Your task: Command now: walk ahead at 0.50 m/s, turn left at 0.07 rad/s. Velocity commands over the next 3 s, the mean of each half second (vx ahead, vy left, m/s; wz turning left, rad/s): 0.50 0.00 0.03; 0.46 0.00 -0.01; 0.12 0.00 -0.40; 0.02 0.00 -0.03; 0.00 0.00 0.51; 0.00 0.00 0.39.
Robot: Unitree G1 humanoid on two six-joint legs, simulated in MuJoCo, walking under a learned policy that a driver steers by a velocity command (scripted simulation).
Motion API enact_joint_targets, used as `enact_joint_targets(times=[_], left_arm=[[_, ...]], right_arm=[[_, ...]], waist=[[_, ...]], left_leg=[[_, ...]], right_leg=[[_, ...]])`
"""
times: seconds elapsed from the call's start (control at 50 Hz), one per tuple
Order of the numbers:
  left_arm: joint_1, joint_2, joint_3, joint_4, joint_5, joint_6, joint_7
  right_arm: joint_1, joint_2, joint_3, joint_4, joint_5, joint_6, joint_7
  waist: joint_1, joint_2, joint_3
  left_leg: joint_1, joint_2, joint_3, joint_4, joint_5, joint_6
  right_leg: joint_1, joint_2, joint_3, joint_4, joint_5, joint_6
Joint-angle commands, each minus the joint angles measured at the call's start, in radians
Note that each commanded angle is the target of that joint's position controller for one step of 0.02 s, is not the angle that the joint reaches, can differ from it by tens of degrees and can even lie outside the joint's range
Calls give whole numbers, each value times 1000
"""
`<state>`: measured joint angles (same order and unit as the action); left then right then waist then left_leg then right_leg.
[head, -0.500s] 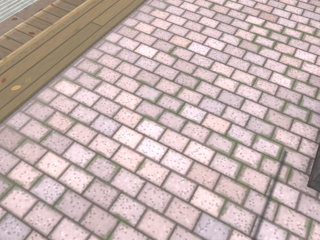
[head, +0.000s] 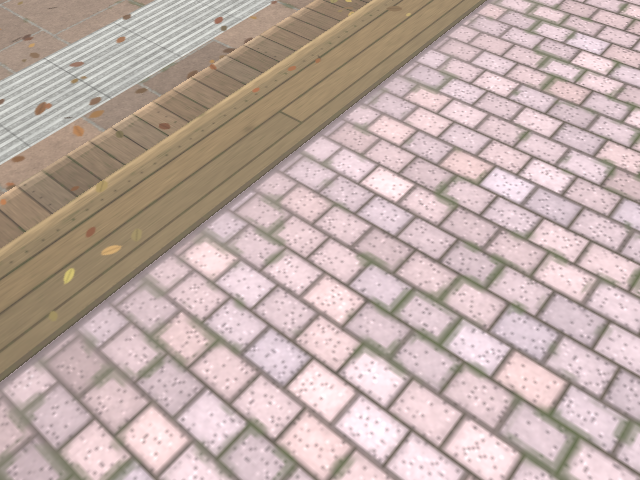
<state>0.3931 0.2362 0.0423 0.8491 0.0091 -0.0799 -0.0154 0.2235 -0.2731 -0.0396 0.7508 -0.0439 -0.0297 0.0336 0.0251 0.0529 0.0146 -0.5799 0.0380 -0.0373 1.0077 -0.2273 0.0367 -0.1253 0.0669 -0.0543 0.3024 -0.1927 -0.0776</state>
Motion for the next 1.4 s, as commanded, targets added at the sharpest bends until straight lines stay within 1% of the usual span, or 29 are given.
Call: enact_joint_targets(times=[0.02,0.18,0.22,0.24,0.26,0.28,0.3,0.32,0.34,0.38,0.46,0.68,0.74,0.78,0.8,0.82,0.84,0.86,0.88,0.9,0.96,1.04,1.2,1.28,1.3,1.32,1.34,1.36,1.4], left_arm=[[6,111,21,-36,-6,-17,-2],[100,151,26,28,5,-6,9],[81,165,28,36,7,0,15],[73,165,27,41,5,4,16],[68,146,19,28,1,4,17],[135,46,-7,-22,-28,2,10],[124,119,15,-8,-4,7,15],[39,146,26,-23,10,12,14],[-9,120,18,-35,9,7,6],[-2,93,14,-22,21,25,-3],[-41,71,11,-20,29,51,-21],[-419,61,-8,-131,18,42,-20],[-405,74,-2,-136,19,33,-15],[-229,96,14,-79,23,21,-1],[-47,131,30,-18,37,10,10],[112,230,56,6,62,3,23],[119,281,69,15,44,12,16],[15,219,58,6,10,21,12],[-85,154,40,-9,3,18,11],[-129,106,26,-9,6,10,8],[-105,56,6,36,-1,-13,10],[-75,108,12,68,-2,-10,14],[-8,132,29,79,9,41,25],[-87,146,48,52,-2,63,36],[-80,111,41,25,-14,60,36],[15,30,28,15,-13,64,41],[65,89,45,29,-1,86,51],[20,130,58,40,16,101,47],[-66,111,63,23,16,122,30]], right_arm=[[-69,-27,3,-72,4,-8,6],[-247,-36,11,-116,14,-19,2],[-164,-52,1,-90,8,-26,-8],[-33,-67,-9,-45,-1,-35,-16],[144,-117,-27,5,-18,-46,-28],[265,-227,-57,12,-38,-48,-40],[250,-209,-58,19,8,-33,-37],[158,-163,-45,18,26,-27,-35],[92,-107,-31,14,27,-32,-31],[48,-56,-16,31,31,-45,-30],[99,-74,-23,77,37,-69,-27],[282,-86,-22,194,27,-63,-35],[270,-102,-25,213,21,-58,-45],[238,-119,-28,220,20,-54,-47],[232,-106,-23,217,24,-52,-47],[262,-41,-4,178,46,-55,-42],[349,-2,-4,186,56,-55,-36],[249,-86,-26,181,31,-49,-40],[186,-74,-25,164,32,-54,-35],[166,-46,-20,166,33,-53,-35],[207,-2,-15,190,7,-17,-31],[120,10,-10,163,10,-2,-32],[-66,-24,-6,98,33,7,-67],[42,-46,-16,117,31,-18,-83],[98,-109,-32,119,14,-32,-91],[103,-187,-45,97,22,-29,-93],[106,-176,-47,90,46,-7,-89],[63,-112,-30,67,44,2,-88],[-49,-54,-11,40,27,15,-96]], waist=[[-14,-132,38],[27,-126,63],[-20,-129,24],[-79,-105,-43],[-146,-64,-156],[-147,143,-318],[-142,148,-332],[-102,54,-156],[-77,15,-68],[-15,33,1],[7,12,20],[-82,4,91],[-57,9,84],[27,10,-7],[97,-22,-111],[129,-158,-255],[82,-323,-336],[53,-159,-200],[19,-113,-65],[-10,-82,-14],[-65,-115,-18],[-75,-130,-25],[-5,-157,-22],[-65,-133,-5],[-65,-23,-69],[-10,190,-128],[-30,222,-214],[-15,70,-152],[9,35,-46]], left_leg=[[-67,36,45,-139,121,-21],[33,-3,93,-422,137,25],[165,-49,111,-477,62,57],[334,-76,122,-538,76,82],[589,11,25,-538,47,126],[904,324,-416,-582,-83,239],[886,394,-675,-718,-85,284],[754,337,-514,-726,-103,255],[623,292,-393,-760,-40,231],[459,197,-229,-824,72,166],[422,161,-124,-890,195,180],[620,163,-21,-869,405,160],[687,188,-11,-787,583,145],[674,163,26,-572,835,116],[568,117,63,-359,758,96],[300,38,114,-19,383,64],[34,-140,62,248,-320,45],[-46,-64,-42,295,-245,63],[-39,-27,-27,256,-152,61],[8,3,-15,203,-106,53],[148,10,16,116,-94,9],[115,-6,58,-43,0,-37],[132,-39,38,-291,47,-42],[330,-40,14,-580,126,-9],[485,104,-105,-627,341,25],[638,361,-317,-596,833,119],[618,438,-423,-626,816,248],[551,381,-357,-666,629,247],[422,262,-179,-714,394,181]], right_leg=[[6,-225,163,-168,303,-119],[141,-286,140,-95,446,-95],[166,-284,120,27,655,-75],[141,-251,83,185,729,-57],[0,-211,51,406,583,-38],[-331,-80,-24,788,98,11],[-483,-3,60,941,-335,5],[-547,-69,105,971,-257,-4],[-533,-105,105,919,-182,-5],[-436,-152,91,814,-124,11],[-450,-169,61,749,-29,46],[-520,-144,-4,329,181,40],[-448,-109,-19,267,78,-4],[-208,-42,-50,203,31,-43],[37,-62,-21,176,52,-76],[332,-327,301,153,-61,-149],[467,-514,736,6,-53,-256],[349,-448,655,-20,-126,-214],[186,-422,494,-41,20,-191],[88,-376,378,-59,234,-164],[-32,-300,177,-47,723,-132],[-31,-242,107,-25,893,-144],[13,-247,220,74,725,-142],[-49,-207,306,210,480,-77],[-129,-136,267,361,319,-33],[-280,27,120,593,-304,7],[-348,63,68,790,-537,21],[-369,12,107,879,-464,30],[-372,-40,110,868,-326,67]])
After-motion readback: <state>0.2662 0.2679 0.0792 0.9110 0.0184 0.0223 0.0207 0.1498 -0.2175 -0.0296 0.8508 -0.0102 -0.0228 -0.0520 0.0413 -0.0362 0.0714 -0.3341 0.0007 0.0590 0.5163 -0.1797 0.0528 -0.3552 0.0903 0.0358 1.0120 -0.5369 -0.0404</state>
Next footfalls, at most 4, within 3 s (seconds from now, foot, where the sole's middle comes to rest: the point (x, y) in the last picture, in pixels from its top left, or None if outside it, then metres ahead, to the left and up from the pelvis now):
0.26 left None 0.30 0.12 -0.78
0.80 right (392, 433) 0.60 -0.07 -0.78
1.30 left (318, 369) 0.76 0.09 -0.78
1.72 right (403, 429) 0.61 -0.09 -0.78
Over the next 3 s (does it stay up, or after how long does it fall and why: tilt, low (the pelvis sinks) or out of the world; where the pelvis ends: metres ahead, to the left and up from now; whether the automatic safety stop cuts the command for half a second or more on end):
stays up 0.59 0.01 0.00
